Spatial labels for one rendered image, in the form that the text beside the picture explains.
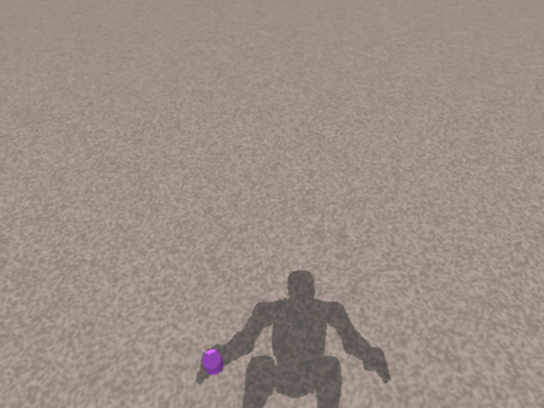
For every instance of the tin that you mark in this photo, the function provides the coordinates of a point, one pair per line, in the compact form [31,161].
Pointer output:
[212,362]

